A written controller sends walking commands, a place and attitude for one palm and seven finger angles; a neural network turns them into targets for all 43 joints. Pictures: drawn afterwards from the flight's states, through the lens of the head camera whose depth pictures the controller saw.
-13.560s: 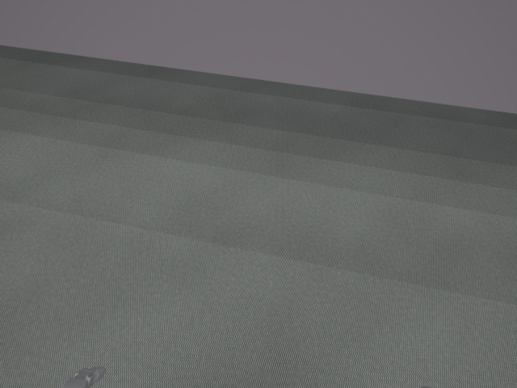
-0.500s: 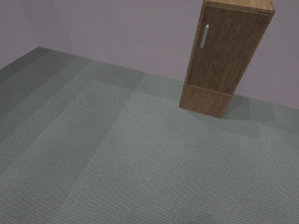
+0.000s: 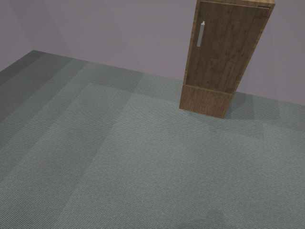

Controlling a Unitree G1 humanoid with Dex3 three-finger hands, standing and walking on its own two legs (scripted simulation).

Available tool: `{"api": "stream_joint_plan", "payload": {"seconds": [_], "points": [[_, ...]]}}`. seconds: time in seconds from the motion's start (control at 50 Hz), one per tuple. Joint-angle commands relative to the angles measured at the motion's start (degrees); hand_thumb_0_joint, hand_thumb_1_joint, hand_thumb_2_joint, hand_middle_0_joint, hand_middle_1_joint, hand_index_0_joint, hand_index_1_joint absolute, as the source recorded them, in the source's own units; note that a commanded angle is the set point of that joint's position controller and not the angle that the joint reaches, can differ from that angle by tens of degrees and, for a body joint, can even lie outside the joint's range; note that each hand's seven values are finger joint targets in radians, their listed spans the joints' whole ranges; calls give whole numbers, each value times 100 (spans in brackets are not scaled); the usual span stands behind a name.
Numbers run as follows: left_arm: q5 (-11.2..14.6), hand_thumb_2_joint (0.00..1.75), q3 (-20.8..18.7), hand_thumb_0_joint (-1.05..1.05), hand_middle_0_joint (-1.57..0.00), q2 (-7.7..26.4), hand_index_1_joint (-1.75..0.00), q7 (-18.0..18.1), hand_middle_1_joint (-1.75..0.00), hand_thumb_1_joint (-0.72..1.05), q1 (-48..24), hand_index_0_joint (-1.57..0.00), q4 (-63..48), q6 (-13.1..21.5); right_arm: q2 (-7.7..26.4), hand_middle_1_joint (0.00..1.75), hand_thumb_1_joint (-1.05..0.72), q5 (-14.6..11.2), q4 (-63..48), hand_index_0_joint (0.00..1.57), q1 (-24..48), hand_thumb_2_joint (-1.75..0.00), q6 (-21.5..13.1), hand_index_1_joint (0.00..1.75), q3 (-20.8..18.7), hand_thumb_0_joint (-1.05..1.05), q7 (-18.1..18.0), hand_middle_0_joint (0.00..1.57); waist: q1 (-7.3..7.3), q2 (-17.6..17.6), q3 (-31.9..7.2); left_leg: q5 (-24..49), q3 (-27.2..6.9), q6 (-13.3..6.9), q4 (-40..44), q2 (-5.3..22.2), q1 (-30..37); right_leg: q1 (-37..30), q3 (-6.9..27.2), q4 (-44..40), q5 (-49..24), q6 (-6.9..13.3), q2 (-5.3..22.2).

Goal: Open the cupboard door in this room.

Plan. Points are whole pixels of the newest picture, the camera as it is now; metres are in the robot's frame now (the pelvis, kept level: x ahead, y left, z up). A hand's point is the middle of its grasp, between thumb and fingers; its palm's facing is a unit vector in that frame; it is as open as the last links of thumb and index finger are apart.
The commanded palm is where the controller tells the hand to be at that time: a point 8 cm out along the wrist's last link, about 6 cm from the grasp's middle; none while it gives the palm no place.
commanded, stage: stand and wait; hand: left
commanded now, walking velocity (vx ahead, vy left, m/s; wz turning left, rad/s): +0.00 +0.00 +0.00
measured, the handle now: (201, 34) +1.19 -0.24 -0.04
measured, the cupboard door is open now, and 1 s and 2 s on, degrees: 0 0 0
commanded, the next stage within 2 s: turn or walk to find it in 0.16 s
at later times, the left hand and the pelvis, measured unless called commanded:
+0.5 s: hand out of the picture -0.02 +0.15 -0.18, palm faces +0.12 -0.98 -0.19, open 7.3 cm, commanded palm none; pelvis -0.01 -0.01 -0.01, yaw +3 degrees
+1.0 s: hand out of the picture -0.03 +0.18 -0.18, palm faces +0.11 -0.98 -0.18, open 7.3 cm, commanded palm none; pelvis -0.01 +0.01 +0.00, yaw +3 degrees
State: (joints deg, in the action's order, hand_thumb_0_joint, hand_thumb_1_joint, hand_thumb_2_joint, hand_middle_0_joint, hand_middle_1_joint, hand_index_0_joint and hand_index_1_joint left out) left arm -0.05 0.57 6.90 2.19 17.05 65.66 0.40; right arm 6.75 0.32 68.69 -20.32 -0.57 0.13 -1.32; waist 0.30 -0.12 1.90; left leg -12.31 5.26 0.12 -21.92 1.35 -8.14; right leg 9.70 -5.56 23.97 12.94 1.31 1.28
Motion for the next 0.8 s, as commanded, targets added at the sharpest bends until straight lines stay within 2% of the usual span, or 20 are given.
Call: {"api": "stream_joint_plan", "payload": {"seconds": [0.0, 0.14, 0.22, 0.28, 0.32, 0.38, 0.44, 0.48, 0.52, 0.56, 0.62, 0.68, 0.72, 0.78], "points": [[9, 90, -79, 0, -20, 514, -30, 36, -30, 90, 396, -20, -63, 108, 389, 30, -90, -8, -178, 20, -221, -90, -89, 30, -66, 0, -80, 20, -51, 85, 156, 702, -522, -87, 353, 544, -107, -7, 615, -498, -851, 10, 659], [-11, 90, -73, 0, -20, 399, -30, 56, -30, 90, 521, -20, -23, 106, 318, 30, -90, -2, -160, 20, -289, -90, -53, 30, -89, 0, -91, 20, -27, -49, 401, 485, -492, -80, 322, 535, -114, 227, 627, -593, -550, 15, 628], [-14, 90, -157, 0, -20, 497, -30, 71, -30, 90, 465, -20, -113, 74, 362, 30, -90, 7, -276, 20, -172, -90, 4, 30, -139, 0, -70, 20, -36, -68, 394, 541, -521, -67, 65, 478, -361, 216, 526, -403, -424, 20, 724], [-26, 90, -177, 0, -20, 521, -30, 65, -30, 90, 451, -20, -165, 57, 334, 30, -90, 23, -337, 20, -82, -90, 41, 30, -152, 0, -60, 20, -25, -195, 426, 374, -485, -48, -90, 412, -390, 430, 604, -470, -88, 61, 817], [-34, 90, -172, 0, -20, 490, -30, 60, -30, 90, 408, -20, -178, 60, 320, 30, -90, 24, -351, 20, -139, -90, 46, 30, -157, 0, -59, 20, 14, -160, 354, 396, -537, -59, -115, 413, -310, 496, 608, -481, 7, 71, 782], [-31, 90, -220, 0, -20, 578, -30, 55, -30, 90, 342, -20, -244, 38, 394, 30, -90, 27, -395, 20, -41, -90, 48, 30, -174, 0, -51, 20, -32, -22, 358, 503, -595, -79, -198, 428, -496, 388, 507, -325, -85, 48, 792], [-41, 90, -316, 0, -20, 756, -30, 56, -30, 90, 268, -20, -350, -13, 446, 30, -90, 32, -547, 20, 94, -90, 103, 30, -222, 0, -24, 20, -60, -259, 403, 259, -493, -33, -561, 301, -849, 363, 564, -392, 197, 157, 1052], [-51, 90, -316, 0, -20, 778, -30, 47, -30, 90, 236, -20, -371, -11, 400, 30, -90, 44, -567, 20, 76, -90, 118, 30, -222, 0, -24, 20, -26, -375, 290, 120, -397, -6, -785, 244, -654, 555, 727, -584, 374, 302, 1233], [-57, 90, -308, 0, -20, 748, -30, 41, -30, 90, 81, -20, -402, -12, 393, 30, -90, 45, -562, 20, -16, -90, 114, 30, -222, 0, -19, 20, 42, -252, 184, 166, -492, -19, -733, 286, -465, 676, 649, -528, 500, 289, 1164], [-55, 90, -290, 0, -20, 697, -30, 26, -30, 90, 18, -20, -406, -14, 407, 30, -90, 51, -531, 20, 15, -90, 83, 30, -206, 0, -16, 20, 26, 72, 254, 263, -731, -82, -413, 394, -517, 689, 459, -340, 597, 146, 913], [-49, 90, -246, 0, -20, 578, -30, 17, -30, 90, 161, -20, -343, -16, 552, 30, -90, 34, -569, 20, 160, -90, 15, 30, -194, 0, -33, 20, -106, 380, 222, 375, -1120, -220, 54, 625, -798, 252, 224, -102, 192, -51, 617], [-44, 90, -209, 0, -20, 575, -30, 15, -30, 90, 264, -20, -274, 18, 584, 30, -90, 19, -575, 20, 199, -90, -44, 30, -182, 0, -44, 20, -134, 344, 51, 600, -1093, -228, 147, 613, -749, -80, 232, -113, -242, -71, 636], [-41, 90, -202, 0, -20, 591, -30, 17, -30, 90, 271, -20, -246, 36, 580, 30, -90, 12, -553, 20, 166, -90, -51, 30, -176, 0, -46, 20, -127, 179, 30, 691, -1015, -187, 113, 575, -655, -130, 248, -199, -337, -54, 678], [-35, 90, -180, 0, -20, 609, -30, 17, -30, 90, 251, -20, -229, 48, 572, 30, -90, 14, -511, 20, 125, -90, -59, 30, -151, 0, -44, 20, -95, 152, 156, 612, -950, -153, 194, 531, -596, -71, 274, -306, -266, -54, 699]]}}
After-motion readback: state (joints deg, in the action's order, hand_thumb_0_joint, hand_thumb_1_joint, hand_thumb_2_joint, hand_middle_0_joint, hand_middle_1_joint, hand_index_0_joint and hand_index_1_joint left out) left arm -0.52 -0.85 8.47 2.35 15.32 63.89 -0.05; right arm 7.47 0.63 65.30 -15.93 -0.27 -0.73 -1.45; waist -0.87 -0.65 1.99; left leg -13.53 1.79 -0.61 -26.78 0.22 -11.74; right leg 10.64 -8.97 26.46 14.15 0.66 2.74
